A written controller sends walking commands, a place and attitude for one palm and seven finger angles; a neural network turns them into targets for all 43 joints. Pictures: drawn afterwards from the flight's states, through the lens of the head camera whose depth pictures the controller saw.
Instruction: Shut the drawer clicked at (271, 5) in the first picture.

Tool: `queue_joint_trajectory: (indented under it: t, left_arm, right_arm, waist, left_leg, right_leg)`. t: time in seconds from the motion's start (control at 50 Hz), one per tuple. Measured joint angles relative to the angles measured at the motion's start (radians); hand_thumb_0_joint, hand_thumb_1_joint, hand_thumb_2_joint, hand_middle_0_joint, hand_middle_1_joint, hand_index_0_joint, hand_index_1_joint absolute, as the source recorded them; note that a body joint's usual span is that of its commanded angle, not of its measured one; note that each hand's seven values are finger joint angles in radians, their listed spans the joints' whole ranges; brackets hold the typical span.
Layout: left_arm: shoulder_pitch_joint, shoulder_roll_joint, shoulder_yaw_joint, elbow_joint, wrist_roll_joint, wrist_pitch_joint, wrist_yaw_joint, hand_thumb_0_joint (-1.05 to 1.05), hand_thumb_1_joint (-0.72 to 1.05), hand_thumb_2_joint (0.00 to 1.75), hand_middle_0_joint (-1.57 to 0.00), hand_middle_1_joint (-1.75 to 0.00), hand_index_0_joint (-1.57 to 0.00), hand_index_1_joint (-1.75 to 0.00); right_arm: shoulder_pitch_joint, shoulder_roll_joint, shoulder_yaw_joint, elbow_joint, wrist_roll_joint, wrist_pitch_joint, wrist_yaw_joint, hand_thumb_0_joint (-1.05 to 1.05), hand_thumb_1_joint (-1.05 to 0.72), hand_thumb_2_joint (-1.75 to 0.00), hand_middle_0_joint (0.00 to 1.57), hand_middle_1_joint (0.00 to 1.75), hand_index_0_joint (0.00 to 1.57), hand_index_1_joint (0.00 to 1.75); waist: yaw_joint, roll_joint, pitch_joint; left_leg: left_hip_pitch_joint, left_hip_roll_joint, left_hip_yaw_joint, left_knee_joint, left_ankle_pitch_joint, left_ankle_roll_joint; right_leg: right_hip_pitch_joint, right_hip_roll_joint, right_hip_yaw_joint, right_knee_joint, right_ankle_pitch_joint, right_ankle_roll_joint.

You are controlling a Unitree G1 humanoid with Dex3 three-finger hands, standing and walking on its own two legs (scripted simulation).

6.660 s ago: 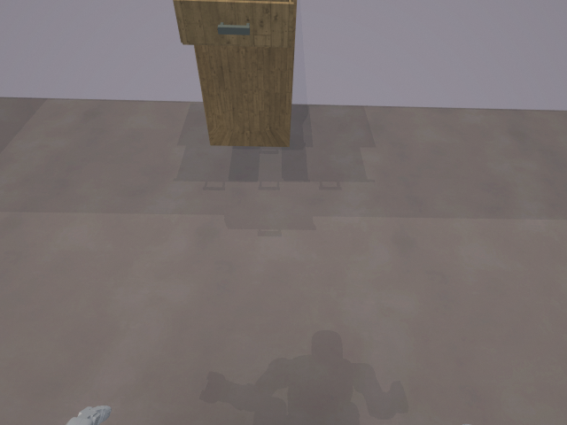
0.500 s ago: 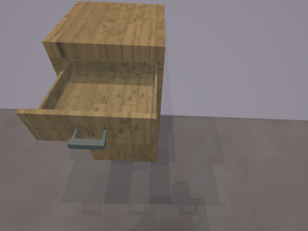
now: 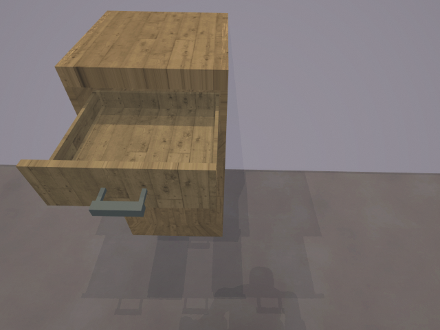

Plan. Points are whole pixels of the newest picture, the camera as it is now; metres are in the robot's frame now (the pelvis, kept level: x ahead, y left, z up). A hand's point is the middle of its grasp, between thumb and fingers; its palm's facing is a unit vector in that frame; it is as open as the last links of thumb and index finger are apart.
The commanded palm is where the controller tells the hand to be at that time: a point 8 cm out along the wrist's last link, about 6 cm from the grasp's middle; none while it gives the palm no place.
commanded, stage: look again from close up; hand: left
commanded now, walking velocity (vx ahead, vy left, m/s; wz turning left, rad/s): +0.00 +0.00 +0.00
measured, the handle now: (120, 200) +0.37 +0.24 +0.00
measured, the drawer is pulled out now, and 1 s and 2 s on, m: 0.30 0.30 0.30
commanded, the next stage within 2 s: shuffle to correct the standing spot in 0.08 s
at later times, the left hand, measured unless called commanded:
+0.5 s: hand out of the picture -0.02 +0.19 -0.17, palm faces +0.02 -0.98 -0.19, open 7.4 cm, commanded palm none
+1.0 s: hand out of the picture +0.11 +0.22 -0.19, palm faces +0.06 -0.98 -0.21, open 7.4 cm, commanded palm none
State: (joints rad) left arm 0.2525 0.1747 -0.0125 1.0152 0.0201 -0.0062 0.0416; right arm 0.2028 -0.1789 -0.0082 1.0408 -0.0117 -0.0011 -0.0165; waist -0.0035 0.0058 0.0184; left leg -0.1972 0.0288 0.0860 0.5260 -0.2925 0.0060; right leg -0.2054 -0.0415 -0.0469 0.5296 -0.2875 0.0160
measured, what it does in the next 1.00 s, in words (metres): walks ahead: left foot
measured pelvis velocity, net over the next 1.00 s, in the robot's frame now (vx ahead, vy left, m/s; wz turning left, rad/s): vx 0.11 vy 0.04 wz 0.02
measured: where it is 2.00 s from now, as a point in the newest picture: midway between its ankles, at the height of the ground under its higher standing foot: outside the picture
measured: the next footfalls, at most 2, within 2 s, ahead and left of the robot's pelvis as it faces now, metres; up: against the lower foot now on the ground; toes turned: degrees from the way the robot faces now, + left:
left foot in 0.92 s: +0.20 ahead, +0.17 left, +0.00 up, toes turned +8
right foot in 1.18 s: +0.12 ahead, -0.08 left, +0.00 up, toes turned -2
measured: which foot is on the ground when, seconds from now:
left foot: down 0.00-0.66, up 0.68-0.90, down 0.92-1.00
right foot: down 0.00-0.94, up 0.96-1.00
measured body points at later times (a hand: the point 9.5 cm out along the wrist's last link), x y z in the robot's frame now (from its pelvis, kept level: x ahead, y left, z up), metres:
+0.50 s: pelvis +0.02 +0.01 +0.00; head +0.03 +0.01 +0.45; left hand -0.02 +0.24 -0.16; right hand -0.03 -0.21 -0.16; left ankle +0.00 +0.11 -0.73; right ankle +0.00 -0.13 -0.73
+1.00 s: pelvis +0.11 +0.04 -0.02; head +0.16 +0.05 +0.43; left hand +0.11 +0.27 -0.17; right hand +0.20 -0.21 -0.16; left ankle +0.16 +0.16 -0.74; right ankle +0.03 -0.09 -0.70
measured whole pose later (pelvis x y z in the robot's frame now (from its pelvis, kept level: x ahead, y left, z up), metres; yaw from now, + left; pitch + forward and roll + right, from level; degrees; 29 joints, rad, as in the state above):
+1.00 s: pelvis +0.11 +0.04 -0.02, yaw +1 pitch -1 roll +1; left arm 0.28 0.15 0.03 1.01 0.01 0.03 0.05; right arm 0.15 -0.21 -0.04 0.98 -0.01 -0.01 -0.02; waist 0.01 -0.03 0.12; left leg -0.37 0.05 0.12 0.65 -0.26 0.01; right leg -0.25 -0.08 -0.04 0.89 -0.59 0.03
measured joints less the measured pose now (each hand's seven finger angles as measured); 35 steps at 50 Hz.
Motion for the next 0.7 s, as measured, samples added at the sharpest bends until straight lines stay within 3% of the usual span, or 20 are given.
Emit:
queue_joint_trajectory:
  t: [0.28,0.48,0.54,0.6,0.64,0.66,0.7]
  left_arm:
    - [0.043,-0.006,0.003,0.046,0.004,0.008,-0.010,0.00,0.91,0.90,-0.20,-0.30,-0.20,-0.30]
    - [0.118,-0.021,0.029,0.065,0.006,0.016,-0.023,0.00,0.90,0.90,-0.20,-0.30,-0.20,-0.30]
    - [0.126,-0.025,0.034,0.070,0.009,0.017,-0.026,0.00,0.90,0.90,-0.20,-0.30,-0.20,-0.30]
    - [0.115,-0.032,0.032,0.070,0.008,0.015,-0.028,0.00,0.91,0.90,-0.20,-0.30,-0.19,-0.30]
    - [0.097,-0.036,0.035,0.060,0.005,0.004,-0.031,0.01,0.91,0.90,-0.20,-0.30,-0.19,-0.30]
    - [0.085,-0.038,0.037,0.053,0.005,-0.007,-0.031,0.01,0.91,0.90,-0.20,-0.30,-0.19,-0.30]
    - [0.063,-0.049,0.039,0.040,0.001,-0.033,-0.026,0.00,0.91,0.90,-0.20,-0.30,-0.20,-0.30]
  right_arm:
    - [0.035,0.000,0.007,0.055,0.000,0.015,0.008,0.00,-0.92,-0.90,0.20,0.30,0.20,0.29]
    - [0.153,0.006,0.004,0.081,-0.004,0.018,0.010,0.00,-0.91,-0.90,0.20,0.30,0.20,0.29]
    - [0.182,0.012,0.005,0.083,-0.005,0.002,0.004,0.00,-0.91,-0.90,0.20,0.30,0.20,0.29]
    - [0.200,0.019,0.009,0.084,-0.007,-0.017,-0.003,0.00,-0.91,-0.90,0.20,0.30,0.20,0.29]
    - [0.212,0.026,0.015,0.087,-0.005,-0.022,-0.006,0.00,-0.91,-0.90,0.20,0.30,0.20,0.29]
    - [0.218,0.029,0.017,0.090,-0.001,-0.021,-0.006,0.00,-0.91,-0.90,0.20,0.30,0.20,0.29]
    - [0.216,0.034,0.015,0.103,0.000,-0.005,-0.001,0.00,-0.91,-0.90,0.20,0.30,0.20,0.29]
  waist:
    - [-0.001,-0.001,0.025]
    - [-0.006,-0.001,0.017]
    - [-0.008,-0.007,0.019]
    - [-0.010,0.001,0.030]
    - [-0.018,0.009,0.037]
    - [-0.021,0.016,0.040]
    - [-0.023,0.037,0.039]
  left_leg:
    - [0.013,-0.003,0.005,-0.050,0.037,0.003]
    - [-0.003,-0.016,0.008,0.014,-0.034,0.019]
    - [0.012,-0.028,0.024,0.015,-0.058,0.027]
    - [0.041,-0.029,0.045,0.003,-0.075,0.029]
    - [0.049,-0.029,0.045,0.011,-0.090,0.023]
    - [0.039,-0.028,0.036,0.041,-0.105,0.022]
    - [-0.024,-0.018,0.013,0.200,-0.179,0.017]
  right_leg:
    - [0.012,0.001,0.003,-0.051,0.039,0.001]
    - [-0.004,-0.014,0.012,0.011,-0.032,0.002]
    - [-0.020,-0.027,0.018,0.065,-0.067,-0.020]
    - [-0.054,-0.024,-0.019,0.148,-0.129,-0.031]
    - [-0.045,-0.014,-0.050,0.097,-0.097,-0.038]
    - [-0.037,-0.012,-0.059,0.080,-0.047,-0.043]
    - [-0.015,-0.013,-0.093,0.084,-0.076,-0.042]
